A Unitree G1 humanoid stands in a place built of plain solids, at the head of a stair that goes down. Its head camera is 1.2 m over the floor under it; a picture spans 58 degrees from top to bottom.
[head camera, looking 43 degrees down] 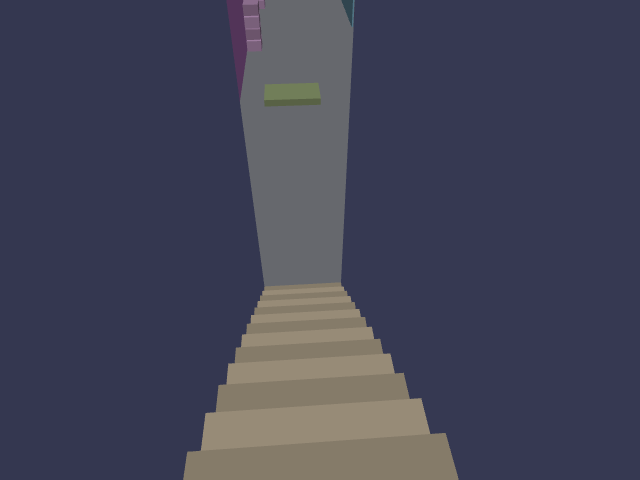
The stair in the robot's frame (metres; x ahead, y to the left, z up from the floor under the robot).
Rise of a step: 0.20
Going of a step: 0.24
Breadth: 0.95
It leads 4 degrees to the left of straight ahead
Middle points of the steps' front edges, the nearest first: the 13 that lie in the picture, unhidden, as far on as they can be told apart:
0.65 0.00 -0.40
0.88 0.02 -0.60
1.12 0.04 -0.80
1.36 0.06 -1.00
1.59 0.07 -1.20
1.83 0.09 -1.40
2.07 0.11 -1.60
2.31 0.12 -1.79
2.54 0.14 -1.99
2.78 0.16 -2.19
3.02 0.17 -2.39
3.26 0.19 -2.59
3.49 0.21 -2.79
